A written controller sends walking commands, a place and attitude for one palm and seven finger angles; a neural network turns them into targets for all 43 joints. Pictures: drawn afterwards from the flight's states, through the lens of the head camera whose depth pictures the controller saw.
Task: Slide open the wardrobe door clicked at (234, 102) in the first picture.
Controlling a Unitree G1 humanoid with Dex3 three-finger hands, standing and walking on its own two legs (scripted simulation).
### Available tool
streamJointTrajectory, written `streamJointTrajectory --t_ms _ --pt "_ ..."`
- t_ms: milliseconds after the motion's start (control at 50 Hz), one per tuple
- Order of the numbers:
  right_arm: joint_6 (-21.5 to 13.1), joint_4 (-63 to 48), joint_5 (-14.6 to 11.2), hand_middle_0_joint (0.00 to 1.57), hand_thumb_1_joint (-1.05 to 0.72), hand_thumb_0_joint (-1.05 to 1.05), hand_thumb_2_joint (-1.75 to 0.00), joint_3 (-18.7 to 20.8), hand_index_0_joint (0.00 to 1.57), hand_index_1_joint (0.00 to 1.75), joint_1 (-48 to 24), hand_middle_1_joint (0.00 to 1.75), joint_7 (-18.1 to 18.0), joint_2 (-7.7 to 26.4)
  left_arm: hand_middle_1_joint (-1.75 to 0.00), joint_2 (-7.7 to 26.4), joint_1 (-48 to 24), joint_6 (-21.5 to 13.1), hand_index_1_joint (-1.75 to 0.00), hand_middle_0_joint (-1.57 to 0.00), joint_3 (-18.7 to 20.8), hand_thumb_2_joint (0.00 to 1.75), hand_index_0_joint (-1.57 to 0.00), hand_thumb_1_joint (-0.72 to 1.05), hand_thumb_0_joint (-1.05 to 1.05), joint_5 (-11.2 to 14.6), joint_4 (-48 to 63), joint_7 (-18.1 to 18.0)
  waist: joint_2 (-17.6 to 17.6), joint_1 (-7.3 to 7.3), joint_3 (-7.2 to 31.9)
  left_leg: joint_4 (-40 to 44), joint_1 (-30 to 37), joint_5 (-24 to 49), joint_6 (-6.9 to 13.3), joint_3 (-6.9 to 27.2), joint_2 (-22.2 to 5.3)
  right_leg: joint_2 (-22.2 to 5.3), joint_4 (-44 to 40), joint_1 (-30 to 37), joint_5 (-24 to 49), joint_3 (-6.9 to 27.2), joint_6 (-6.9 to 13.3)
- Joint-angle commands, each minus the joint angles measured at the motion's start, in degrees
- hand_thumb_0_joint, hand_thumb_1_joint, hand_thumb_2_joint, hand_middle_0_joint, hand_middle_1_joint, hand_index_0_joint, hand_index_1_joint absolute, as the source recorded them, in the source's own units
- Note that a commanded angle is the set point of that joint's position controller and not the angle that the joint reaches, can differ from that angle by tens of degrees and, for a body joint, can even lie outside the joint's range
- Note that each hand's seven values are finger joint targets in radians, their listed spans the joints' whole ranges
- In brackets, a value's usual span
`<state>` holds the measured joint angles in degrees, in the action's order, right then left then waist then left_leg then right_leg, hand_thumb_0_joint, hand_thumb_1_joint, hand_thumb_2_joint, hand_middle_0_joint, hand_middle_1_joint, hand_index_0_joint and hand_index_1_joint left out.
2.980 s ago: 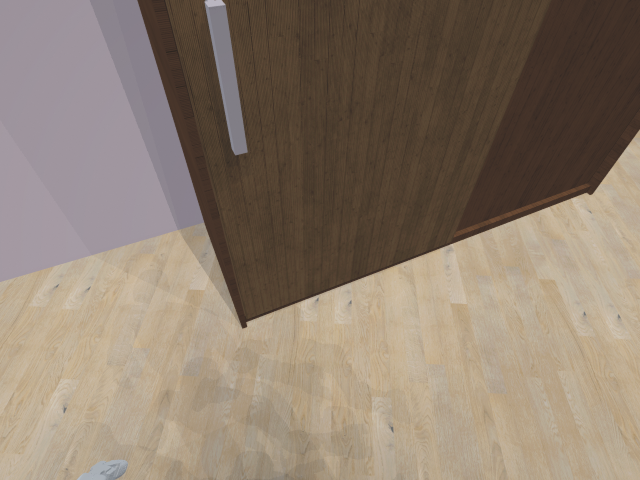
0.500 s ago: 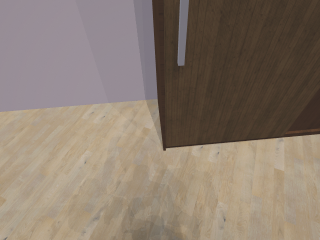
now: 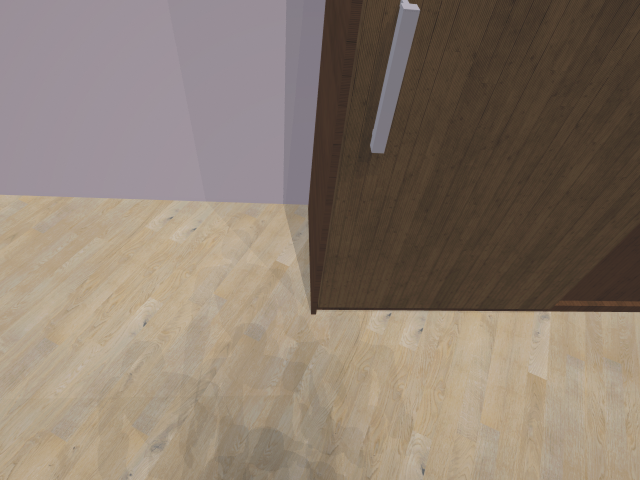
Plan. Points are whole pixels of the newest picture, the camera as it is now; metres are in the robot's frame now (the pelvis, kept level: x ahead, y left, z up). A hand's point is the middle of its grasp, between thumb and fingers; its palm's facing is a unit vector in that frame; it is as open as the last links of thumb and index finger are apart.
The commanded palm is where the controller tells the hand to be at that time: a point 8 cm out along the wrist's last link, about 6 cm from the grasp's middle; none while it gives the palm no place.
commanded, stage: take the last steps up to it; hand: left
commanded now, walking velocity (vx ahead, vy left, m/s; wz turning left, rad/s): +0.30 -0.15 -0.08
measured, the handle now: (389, 82) +0.76 -0.06 +0.13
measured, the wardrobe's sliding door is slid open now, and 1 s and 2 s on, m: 0.00 0.00 0.00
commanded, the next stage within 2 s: come to a stop and stand still in 0.56 s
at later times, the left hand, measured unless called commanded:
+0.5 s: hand (267, 415) +0.24 +0.09 -0.17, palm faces -0.05 -0.98 -0.19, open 7.3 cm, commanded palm none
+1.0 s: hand (308, 351) +0.36 +0.04 -0.18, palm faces -0.04 -0.97 -0.26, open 7.4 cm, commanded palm none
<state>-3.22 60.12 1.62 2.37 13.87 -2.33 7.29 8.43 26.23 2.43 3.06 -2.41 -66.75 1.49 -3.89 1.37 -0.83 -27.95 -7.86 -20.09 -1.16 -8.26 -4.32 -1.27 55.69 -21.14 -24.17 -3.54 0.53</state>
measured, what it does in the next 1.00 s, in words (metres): walks ahead: right foot, then left foot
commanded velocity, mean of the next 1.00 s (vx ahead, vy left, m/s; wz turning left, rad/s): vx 0.05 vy -0.06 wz -0.01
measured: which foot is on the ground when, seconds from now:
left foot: down 0.00-0.26, up 0.28-0.58, down 0.60-0.98, up 1.00-1.00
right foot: up 0.00-0.24, down 0.26-0.60, up 0.62-0.96, down 0.98-1.00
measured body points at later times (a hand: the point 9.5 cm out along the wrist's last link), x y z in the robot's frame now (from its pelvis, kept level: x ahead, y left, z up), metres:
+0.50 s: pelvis +0.18 -0.09 +0.00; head +0.20 -0.08 +0.45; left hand +0.25 +0.14 -0.16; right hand +0.19 -0.33 -0.15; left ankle +0.19 +0.03 -0.68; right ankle +0.19 -0.18 -0.74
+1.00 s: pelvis +0.31 -0.16 -0.01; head +0.37 -0.18 +0.44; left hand +0.36 +0.09 -0.16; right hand +0.30 -0.38 -0.18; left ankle +0.28 -0.01 -0.73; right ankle +0.36 -0.28 -0.74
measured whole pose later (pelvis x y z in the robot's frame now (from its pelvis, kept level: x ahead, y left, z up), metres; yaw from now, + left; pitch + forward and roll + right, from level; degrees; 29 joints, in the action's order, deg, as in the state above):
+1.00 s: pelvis +0.31 -0.16 -0.01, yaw -4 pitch +0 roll +1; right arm 1.9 60.4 1.0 3.9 13.9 -1.3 8.3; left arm 10.8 12.1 1.0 3.8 -1.8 -57.2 -0.7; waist 0.2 -0.1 -7.6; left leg -35.0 -12.7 -20.7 -3.0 -9.3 -6.7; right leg -4.0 33.8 -21.3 -10.0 -4.0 -0.3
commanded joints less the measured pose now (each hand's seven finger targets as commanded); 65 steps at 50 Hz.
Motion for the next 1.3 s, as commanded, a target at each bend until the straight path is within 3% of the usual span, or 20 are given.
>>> streamJointTrajectory --t_ms 0,180,220,240,260,280,320,380,540,560,580,600,700,800,920,940,960,980,1080,1280 --pt "-0.77 1.75 0.21 0.20 -0.90 0.00 -0.90 1.70 0.20 0.30 8.37 0.30 -1.05 9.90 -0.30 2.98 -7.14 -2.13 -0.30 -0.20 1.14 0.90 -0.20 0.90 0.00 0.37 6.90 1.18 11.32 -2.66 -7.06 15.66 4.92 16.85 8.14 10.53 -16.60 -5.39 5.93 -17.16 6.03 2.26 -1.65" --pt "0.06 2.32 0.52 0.20 -0.90 0.00 -0.90 3.24 0.20 0.30 6.96 0.30 0.19 13.62 -0.30 5.52 -11.41 -2.67 -0.30 -0.20 1.75 0.90 -0.20 0.90 0.00 0.90 8.54 1.65 14.59 -0.34 -6.76 9.09 -1.61 21.32 5.21 2.14 -14.05 -2.01 -18.10 2.04 11.69 -5.97 -0.03" --pt "0.31 2.07 0.02 0.20 -0.90 0.00 -0.90 3.23 0.20 0.30 6.29 0.30 0.74 13.23 -0.30 9.51 0.98 -3.89 -0.30 -0.20 2.91 0.90 -0.20 0.90 0.00 0.75 4.80 1.03 6.17 6.06 1.27 -10.52 -6.49 26.97 2.36 -2.04 -9.41 0.40 -24.61 20.95 12.51 -6.53 1.57" --pt "0.16 1.34 -0.79 0.20 -0.90 0.00 -0.90 2.25 0.20 0.30 8.68 0.30 1.31 8.75 -0.30 16.79 8.17 -4.77 -0.30 -0.20 4.73 0.90 -0.20 0.90 0.00 0.39 2.97 0.09 -11.11 8.61 8.74 -30.68 -18.10 7.32 0.86 -3.87 -3.84 -13.13 -31.47 33.18 6.21 11.15 5.43" --pt "0.29 -1.62 -1.44 0.20 -0.90 0.00 -0.90 1.38 0.20 0.30 6.96 0.30 1.18 6.86 -0.30 20.28 8.86 -4.54 -0.30 -0.20 4.93 0.90 -0.20 0.90 0.00 1.33 2.59 -0.52 -17.79 7.27 11.39 -44.69 -25.21 -15.16 1.26 1.65 0.82 -22.17 -39.44 32.83 7.09 29.16 9.71" --pt "0.62 -2.23 -1.55 0.20 -0.90 0.00 -0.90 1.65 0.20 0.30 2.71 0.30 1.32 7.25 -0.30 19.28 4.68 -4.48 -0.30 -0.20 4.51 0.90 -0.20 0.90 0.00 1.45 3.84 -0.98 -14.16 7.35 9.28 -50.97 -26.67 -13.27 2.22 7.44 -1.56 -22.09 -42.21 25.68 0.19 30.17 11.08" --pt "0.97 -2.59 -0.44 0.20 -0.90 0.00 -0.90 1.81 0.20 0.30 0.47 0.30 1.72 7.15 -0.30 13.35 -7.74 -4.38 -0.30 -0.20 2.64 0.90 -0.20 0.90 0.00 1.11 7.41 -1.90 -1.52 1.87 0.49 -49.47 -27.00 -5.39 2.35 7.84 -5.56 -18.94 -42.13 12.87 -4.12 20.13 10.51" --pt "2.90 -0.85 0.26 0.20 -0.90 0.00 -0.90 1.45 0.20 0.30 5.72 0.30 2.02 5.45 -0.30 9.30 -13.07 -4.98 -0.30 -0.20 0.76 0.90 -0.20 0.90 0.00 0.69 8.66 -2.23 -2.51 -3.07 -1.20 -38.64 -18.51 -1.80 0.94 4.96 -5.27 -13.63 -43.34 2.21 5.43 7.05 8.28" --pt "1.27 -1.26 0.21 0.20 -0.90 0.00 -0.90 0.89 0.20 0.30 9.48 0.30 1.99 4.96 -0.30 8.96 -12.47 -4.11 -0.30 -0.20 0.88 0.90 -0.20 0.90 0.00 1.22 8.30 -1.68 1.82 -5.51 -0.29 -4.86 -1.89 7.78 0.57 -1.31 -0.71 -8.58 -33.87 2.10 7.27 2.87 8.05" --pt "0.75 0.23 0.38 0.20 -0.90 0.00 -0.90 1.24 0.20 0.30 13.18 0.30 1.61 7.22 -0.30 7.15 -11.51 -3.84 -0.30 -0.20 0.47 0.90 -0.20 0.90 0.00 1.50 8.37 -1.31 7.76 -6.75 0.29 0.39 3.58 6.59 1.04 2.58 -2.82 -5.51 -25.04 -0.52 7.18 1.02 6.33" --pt "0.29 0.69 1.09 0.20 -0.90 0.00 -0.90 2.57 0.20 0.30 16.93 0.30 1.05 12.79 -0.30 3.62 -9.49 -3.55 -0.30 -0.20 0.04 0.90 -0.20 0.90 0.00 1.72 9.45 -0.72 21.78 -7.45 0.41 10.66 8.11 -0.48 5.99 23.49 -16.11 0.47 -9.55 -10.68 -0.49 -3.19 2.67" --pt "0.90 0.32 0.79 0.20 -0.90 0.00 -0.90 2.98 0.20 0.30 18.02 0.30 0.40 15.96 -0.30 5.07 -12.13 -3.63 -0.30 -0.20 0.04 0.90 -0.20 0.90 0.00 0.86 11.65 -0.45 21.07 -7.77 -3.33 16.98 4.77 -1.99 10.62 35.97 -24.40 1.92 1.79 -15.28 -8.69 -1.03 1.69" --pt "-0.49 -2.43 -0.08 0.20 -0.90 0.00 -0.90 0.21 0.20 0.30 4.39 0.30 -1.19 8.21 -0.30 3.98 -8.73 -2.07 -0.30 -0.20 0.86 0.90 -0.20 0.90 0.00 1.00 8.01 -1.05 10.97 -0.77 -2.44 10.25 -1.21 46.91 7.69 9.71 -15.12 -3.63 7.19 -9.72 5.01 4.64 -2.43" --pt "1.79 -1.67 -0.58 0.20 -0.90 0.00 -0.90 1.83 0.20 0.30 3.43 0.30 -1.23 10.11 -0.30 3.64 -10.11 -0.27 -0.30 -0.20 0.53 0.90 -0.20 0.90 0.00 0.91 9.61 -2.31 13.39 -1.92 -0.57 6.07 2.50 56.75 8.39 3.73 -13.21 -1.45 -5.32 -5.61 5.80 -0.19 -2.81" --pt "4.01 -2.45 -0.21 0.20 -0.90 0.00 -0.90 4.13 0.20 0.30 -0.85 0.30 0.11 12.25 -0.30 5.41 -6.81 -1.86 -0.30 -0.20 1.48 0.90 -0.20 0.90 0.00 1.05 10.32 -2.39 14.85 0.37 3.65 -3.30 2.86 39.30 4.64 2.40 -11.09 -1.92 -25.14 4.71 16.27 -1.40 -1.53" --pt "4.12 -2.70 -0.46 0.20 -0.90 0.00 -0.90 4.15 0.20 0.30 0.22 0.30 0.58 10.83 -0.30 8.59 -4.14 -2.76 -0.30 -0.20 2.02 0.90 -0.20 0.90 0.00 0.80 9.65 -2.61 7.49 1.38 6.75 -10.06 0.66 25.30 1.83 0.91 -7.57 -5.05 -31.73 11.22 31.89 0.39 -1.92" --pt "4.19 -3.38 -1.01 0.20 -0.90 0.00 -0.90 3.44 0.20 0.30 4.44 0.30 1.17 6.25 -0.30 14.69 -4.53 -3.49 -0.30 -0.20 2.96 0.90 -0.20 0.90 0.00 0.03 9.87 -3.34 -10.10 0.41 9.71 -21.31 -12.24 -6.12 -1.01 -0.55 0.69 -18.28 -30.76 21.14 58.67 14.55 2.42" --pt "4.98 -4.13 -1.26 0.20 -0.90 0.00 -0.90 3.66 0.20 0.30 5.48 0.30 0.92 6.53 -0.30 16.06 -3.75 -3.15 -0.30 -0.20 2.92 0.90 -0.20 0.90 0.00 0.69 10.37 -3.20 -11.87 1.15 11.29 -30.55 -14.08 -19.04 -0.75 5.59 4.27 -24.85 -30.12 19.47 71.19 16.70 7.55" --pt "7.13 -4.49 -0.42 0.20 -0.90 0.00 -0.90 3.43 0.20 0.30 -1.27 0.30 1.55 8.37 -0.30 12.24 -11.08 -2.69 -0.30 -0.20 2.60 0.90 -0.20 0.90 0.00 0.98 12.29 -4.73 -6.35 0.48 5.98 -47.91 -21.90 -5.70 -2.10 12.54 3.48 -19.85 -31.27 13.57 51.77 12.86 8.31" --pt "7.18 -6.86 -0.09 0.20 -0.90 0.00 -0.90 2.58 0.20 0.30 -2.56 0.30 3.20 8.87 -0.30 14.44 -13.24 -1.93 -0.30 -0.20 2.79 0.90 -0.20 0.90 0.00 -0.14 14.62 -3.92 -8.32 0.58 2.49 -27.13 -14.17 -3.44 -2.02 7.55 3.14 -16.53 -42.48 5.22 3.63 12.98 5.65"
